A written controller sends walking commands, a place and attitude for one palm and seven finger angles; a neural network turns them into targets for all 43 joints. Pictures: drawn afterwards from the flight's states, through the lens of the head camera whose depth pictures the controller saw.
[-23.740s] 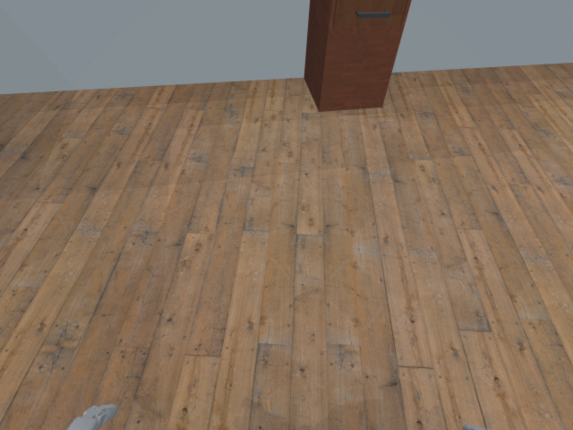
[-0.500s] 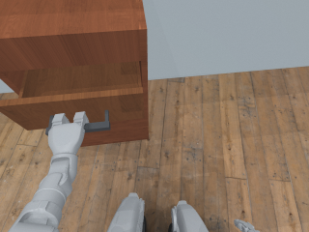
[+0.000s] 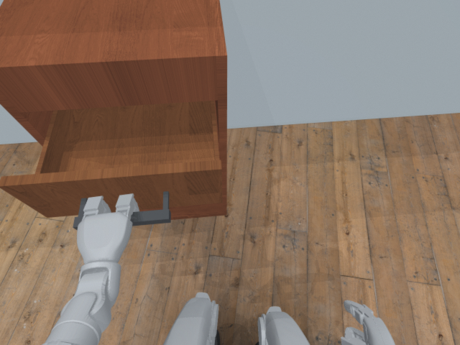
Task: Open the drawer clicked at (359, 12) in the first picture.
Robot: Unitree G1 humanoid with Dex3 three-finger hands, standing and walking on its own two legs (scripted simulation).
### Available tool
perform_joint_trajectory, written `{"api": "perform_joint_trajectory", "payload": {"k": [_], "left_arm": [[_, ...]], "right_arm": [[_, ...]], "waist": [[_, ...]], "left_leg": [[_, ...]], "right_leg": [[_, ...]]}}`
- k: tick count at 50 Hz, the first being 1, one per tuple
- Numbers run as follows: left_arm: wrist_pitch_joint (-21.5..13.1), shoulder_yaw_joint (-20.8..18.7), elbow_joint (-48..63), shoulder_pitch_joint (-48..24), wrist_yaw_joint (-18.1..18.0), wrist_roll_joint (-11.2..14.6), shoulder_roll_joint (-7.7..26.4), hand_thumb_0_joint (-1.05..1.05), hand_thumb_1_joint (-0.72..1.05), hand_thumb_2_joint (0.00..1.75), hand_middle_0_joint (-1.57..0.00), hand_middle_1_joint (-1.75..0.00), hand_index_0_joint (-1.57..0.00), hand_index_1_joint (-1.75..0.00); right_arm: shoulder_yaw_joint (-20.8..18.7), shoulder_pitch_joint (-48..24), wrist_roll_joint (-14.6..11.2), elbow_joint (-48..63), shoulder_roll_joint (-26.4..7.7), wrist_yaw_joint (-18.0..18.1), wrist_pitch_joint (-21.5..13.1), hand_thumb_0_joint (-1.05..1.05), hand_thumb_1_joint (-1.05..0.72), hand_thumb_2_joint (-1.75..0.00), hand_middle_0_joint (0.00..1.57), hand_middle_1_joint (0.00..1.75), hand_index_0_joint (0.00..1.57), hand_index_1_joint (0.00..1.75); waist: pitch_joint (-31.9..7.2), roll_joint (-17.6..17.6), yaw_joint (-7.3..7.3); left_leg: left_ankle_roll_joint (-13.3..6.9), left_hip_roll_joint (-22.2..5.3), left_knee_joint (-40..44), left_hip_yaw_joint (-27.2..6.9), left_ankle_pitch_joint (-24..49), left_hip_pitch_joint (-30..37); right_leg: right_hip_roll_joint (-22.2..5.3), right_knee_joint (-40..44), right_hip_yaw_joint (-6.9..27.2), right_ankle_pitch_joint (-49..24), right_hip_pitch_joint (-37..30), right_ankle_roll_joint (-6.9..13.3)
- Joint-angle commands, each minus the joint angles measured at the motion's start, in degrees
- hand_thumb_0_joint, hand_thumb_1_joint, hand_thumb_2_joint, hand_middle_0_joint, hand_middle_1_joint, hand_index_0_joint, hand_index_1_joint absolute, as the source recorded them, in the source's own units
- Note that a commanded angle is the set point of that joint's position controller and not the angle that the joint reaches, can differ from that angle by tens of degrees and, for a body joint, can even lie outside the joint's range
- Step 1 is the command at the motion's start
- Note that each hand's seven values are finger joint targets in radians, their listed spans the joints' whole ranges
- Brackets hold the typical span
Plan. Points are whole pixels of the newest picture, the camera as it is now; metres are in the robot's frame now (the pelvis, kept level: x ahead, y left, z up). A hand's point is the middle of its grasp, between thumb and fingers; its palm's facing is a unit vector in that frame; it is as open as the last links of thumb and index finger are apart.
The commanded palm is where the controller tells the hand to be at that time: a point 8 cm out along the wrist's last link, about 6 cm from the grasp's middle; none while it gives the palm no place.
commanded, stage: pull the drawer open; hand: left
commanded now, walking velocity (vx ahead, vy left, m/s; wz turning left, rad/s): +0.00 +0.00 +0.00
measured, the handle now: (124, 209) +0.35 +0.24 -0.06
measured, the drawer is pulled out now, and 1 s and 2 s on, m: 0.17 0.28 0.30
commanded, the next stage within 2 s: open the thumb to release the handle in 1.42 s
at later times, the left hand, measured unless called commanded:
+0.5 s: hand (114, 270) +0.24 +0.24 -0.08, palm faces -0.07 -0.07 -0.99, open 5.5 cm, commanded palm +0.22 +0.22 -0.03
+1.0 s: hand (111, 303) +0.19 +0.23 -0.08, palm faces -0.09 -0.09 -0.99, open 5.5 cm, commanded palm +0.16 +0.22 -0.03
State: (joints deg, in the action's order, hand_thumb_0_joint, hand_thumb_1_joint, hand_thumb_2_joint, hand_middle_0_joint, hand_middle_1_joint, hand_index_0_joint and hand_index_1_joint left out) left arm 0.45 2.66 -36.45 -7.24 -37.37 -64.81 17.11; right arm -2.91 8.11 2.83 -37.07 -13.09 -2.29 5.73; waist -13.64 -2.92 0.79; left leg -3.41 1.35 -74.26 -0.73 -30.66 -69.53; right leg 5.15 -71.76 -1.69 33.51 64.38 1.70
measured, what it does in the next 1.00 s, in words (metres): stands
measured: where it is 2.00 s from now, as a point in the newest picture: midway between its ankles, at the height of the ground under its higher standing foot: outside the picture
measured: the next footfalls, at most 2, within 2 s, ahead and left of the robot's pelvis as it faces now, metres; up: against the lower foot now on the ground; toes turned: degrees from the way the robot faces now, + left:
none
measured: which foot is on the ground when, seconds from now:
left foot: down 0.00-1.00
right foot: down 0.00-1.00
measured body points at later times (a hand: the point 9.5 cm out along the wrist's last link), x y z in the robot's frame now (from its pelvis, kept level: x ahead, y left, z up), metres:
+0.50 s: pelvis +0.00 +0.00 +0.00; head +0.11 +0.00 +0.44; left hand +0.24 +0.24 -0.03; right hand +0.19 -0.23 -0.12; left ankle +0.03 +0.08 -0.62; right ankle +0.00 -0.11 -0.62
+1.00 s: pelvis +0.00 -0.01 -0.01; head +0.10 -0.01 +0.43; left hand +0.19 +0.23 -0.03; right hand +0.21 -0.22 -0.12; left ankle +0.03 +0.08 -0.62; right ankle +0.00 -0.11 -0.62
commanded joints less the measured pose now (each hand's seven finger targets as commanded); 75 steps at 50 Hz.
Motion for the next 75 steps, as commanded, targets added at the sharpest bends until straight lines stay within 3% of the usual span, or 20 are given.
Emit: {"api": "perform_joint_trajectory", "payload": {"k": [1,3,6,14,16,18,22,23,27,38,51,53,56,58,61,63,65,68,71,75], "left_arm": [[0.5,-1.0,10.7,-1.7,-1.8,0.6,4.8,0.00,0.90,0.90,-0.40,-1.35,-0.40,-1.35],[0.7,-1.8,11.6,1.2,-1.7,0.7,5.4,0.00,0.90,0.90,-0.40,-1.35,-0.40,-1.35],[0.7,-0.7,12.6,1.8,-1.6,0.3,4.5,0.00,0.90,0.90,-0.40,-1.35,-0.40,-1.35],[0.8,-0.7,16.9,8.2,-1.9,0.0,4.3,0.00,0.90,0.90,-0.40,-1.35,-0.40,-1.35],[1.2,0.8,17.8,9.2,-1.8,0.1,2.8,0.00,0.90,0.90,-0.40,-1.35,-0.40,-1.35],[1.3,-0.2,18.7,12.0,-1.9,0.3,3.6,0.00,0.90,0.90,-0.40,-1.35,-0.40,-1.35],[1.2,0.2,20.2,14.0,-1.7,0.3,3.1,0.00,0.90,0.90,-0.40,-1.35,-0.40,-1.35],[1.0,-1.3,21.2,15.2,-1.8,0.4,4.5,0.00,0.90,0.90,-0.40,-1.35,-0.40,-1.35],[1.1,-0.3,21.9,18.1,-1.8,0.3,3.2,0.00,0.90,0.90,-0.40,-1.35,-0.40,-1.35],[0.4,-1.9,26.3,25.7,-1.9,0.4,4.3,0.00,0.90,0.90,-0.40,-1.35,-0.40,-1.35],[-1.9,-2.0,29.9,33.4,-1.5,0.2,4.1,0.00,0.90,0.90,-0.40,-1.35,-0.40,-1.35],[-2.5,-3.7,30.2,34.8,-1.4,0.6,5.3,0.00,0.90,0.90,-0.40,-1.35,-0.40,-1.35],[-3.2,-2.8,30.2,36.5,-1.1,0.5,4.4,0.00,0.90,0.90,-0.40,-1.35,-0.40,-1.35],[-3.9,-4.7,30.8,37.8,-1.2,0.6,6.0,0.00,0.90,0.90,-0.40,-1.35,-0.40,-1.35],[-4.5,-3.2,31.8,38.9,-1.0,0.4,5.0,0.00,0.90,0.90,-0.40,-1.35,-0.40,-1.35],[-5.1,-5.2,32.0,40.6,-1.1,0.6,6.1,0.00,0.90,0.90,-0.40,-1.35,-0.40,-1.35],[-5.3,-3.3,32.4,41.9,-0.7,0.7,4.4,0.00,0.90,0.90,-0.40,-1.35,-0.40,-1.35],[-5.8,-4.6,33.0,44.4,-0.3,1.3,5.3,0.00,0.90,0.90,-0.40,-1.35,-0.40,-1.35],[-6.4,-4.0,33.0,45.2,0.0,1.1,4.8,0.00,0.90,0.90,-0.40,-1.35,-0.40,-1.35],[-7.2,-4.1,33.6,46.8,-0.1,1.0,4.7,0.00,0.90,0.90,-0.40,-1.35,-0.40,-1.35]], "right_arm": [[-2.7,0.6,0.1,6.6,-8.2,0.6,-1.5,0.00,-0.90,-0.90,0.20,0.30,0.20,0.30],[-2.5,0.4,0.2,7.1,-8.2,0.7,-1.5,0.00,-0.90,-0.90,0.20,0.30,0.20,0.30],[-2.4,-0.4,0.2,7.4,-8.0,0.8,-1.4,0.00,-0.90,-0.90,0.20,0.30,0.20,0.30],[-2.1,-1.9,0.5,8.7,-7.7,0.9,-1.6,0.00,-0.90,-0.90,0.20,0.30,0.20,0.30],[-2.0,-2.3,0.5,9.0,-7.7,0.8,-1.6,0.00,-0.90,-0.90,0.20,0.30,0.20,0.30],[-2.0,-2.2,0.6,9.4,-7.5,0.8,-2.0,0.00,-0.90,-0.90,0.20,0.30,0.20,0.30],[-1.8,-3.0,0.6,9.7,-7.4,1.0,-2.1,0.00,-0.90,-0.90,0.20,0.30,0.20,0.30],[-1.6,-3.2,0.7,10.0,-7.3,1.1,-2.2,0.00,-0.90,-0.90,0.20,0.30,0.20,0.30],[-1.6,-3.7,0.7,10.5,-7.1,1.0,-2.3,0.00,-0.90,-0.90,0.20,0.30,0.20,0.30],[-0.9,-5.1,1.1,12.0,-6.8,1.2,-2.8,0.00,-0.90,-0.90,0.20,0.30,0.20,0.30],[-0.2,-6.9,1.4,13.6,-6.3,1.4,-3.5,0.00,-0.90,-0.90,0.20,0.30,0.20,0.30],[0.0,-6.8,1.4,14.0,-6.1,1.5,-3.7,0.00,-0.90,-0.90,0.20,0.30,0.20,0.30],[0.0,-6.9,1.5,13.9,-6.0,1.6,-3.8,0.00,-0.90,-0.90,0.20,0.30,0.20,0.30],[0.2,-7.2,1.6,14.2,-5.8,1.7,-3.9,0.00,-0.90,-0.90,0.20,0.30,0.20,0.30],[0.2,-7.6,1.7,14.5,-5.9,1.5,-3.9,0.00,-0.90,-0.90,0.20,0.30,0.20,0.30],[0.2,-7.6,1.8,14.5,-5.5,1.7,-4.1,0.00,-0.90,-0.90,0.20,0.30,0.20,0.30],[0.2,-7.8,1.8,14.9,-5.5,1.6,-4.2,0.00,-0.90,-0.90,0.20,0.30,0.20,0.30],[0.3,-8.0,1.7,15.2,-5.2,1.4,-4.2,0.00,-0.90,-0.90,0.20,0.30,0.20,0.30],[0.3,-8.0,1.8,15.1,-5.2,1.3,-4.1,0.00,-0.90,-0.90,0.20,0.30,0.20,0.30],[0.2,-7.9,2.0,15.4,-5.1,1.1,-4.2,0.00,-0.90,-0.90,0.20,0.30,0.20,0.30]], "waist": [[-21.1,0.6,-0.55],[-20.9,0.6,0.23],[-18.9,1.8,-0.45],[-19.3,0.6,0.60],[-18.1,1.1,0.05],[-18.2,0.7,0.73],[-17.1,1.4,0.61],[-18.0,1.1,1.25],[-16.5,1.4,1.12],[-15.8,1.6,1.77],[-15.4,1.6,2.75],[-14.9,1.9,3.10],[-15.2,3.6,2.86],[-15.1,2.6,3.54],[-14.9,1.9,3.43],[-15.1,2.5,3.97],[-14.3,2.3,3.81],[-15.8,2.8,4.54],[-15.5,3.6,4.17],[-15.0,1.9,4.51]], "left_leg": [[1.1,-1.1,9.1,-2.6,20.6,25.3],[1.1,-1.1,9.2,-2.7,21.2,24.7],[1.0,-1.1,9.1,-2.7,19.4,24.1],[1.0,-1.0,8.8,-2.6,19.7,24.5],[1.0,-1.1,9.0,-2.8,19.0,24.7],[1.0,-1.0,9.1,-2.9,19.7,24.5],[0.9,-0.8,8.8,-2.5,17.6,23.4],[0.9,-1.0,8.7,-2.6,18.6,23.4],[0.9,-0.6,8.4,-2.3,16.9,22.5],[0.8,-0.6,7.5,-2.4,16.1,21.0],[0.7,-0.1,6.3,-1.9,13.5,18.9],[0.6,-0.1,6.1,-1.9,13.4,18.3],[0.5,0.1,5.2,-1.4,12.5,17.1],[0.6,0.1,5.1,-1.7,12.8,16.6],[0.6,0.2,5.0,-1.6,11.9,16.8],[0.6,0.2,4.7,-1.7,12.4,16.4],[0.5,0.4,4.5,-1.4,11.5,15.9],[0.4,0.5,4.4,-1.2,13.1,15.9],[0.5,0.7,3.7,-1.0,13.0,14.9],[0.5,0.6,3.7,-1.1,13.8,15.6]], "right_leg": [[-0.5,9.2,-0.8,-18.8,-5.6,1.8],[-0.4,9.0,-0.7,-19.5,-6.5,2.0],[-0.5,9.2,-0.7,-18.1,-5.4,1.8],[-0.7,8.6,-0.6,-18.1,-5.4,2.1],[-0.7,9.0,-0.9,-17.2,-4.9,2.0],[-0.6,8.9,-0.9,-17.9,-5.8,2.3],[-0.7,8.9,-0.7,-16.9,-5.6,2.1],[-0.6,8.4,-0.6,-17.6,-5.8,2.3],[-0.7,8.5,-0.6,-16.4,-5.6,2.3],[-0.7,7.7,-0.3,-16.4,-5.2,2.5],[-1.1,6.7,0.1,-14.4,-4.0,2.5],[-1.1,6.8,0.7,-14.7,-4.3,2.7],[-1.3,6.7,1.1,-15.2,-4.8,2.3],[-1.2,6.2,1.6,-15.5,-4.8,2.7],[-1.4,6.1,1.3,-13.9,-3.6,2.6],[-1.2,5.8,1.7,-15.0,-4.4,2.9],[-1.3,6.1,1.7,-14.4,-4.2,2.7],[-1.4,5.9,2.4,-17.0,-6.3,2.9],[-1.4,5.6,3.1,-18.3,-6.1,2.6],[-1.3,5.2,3.1,-19.4,-5.8,2.9]]}}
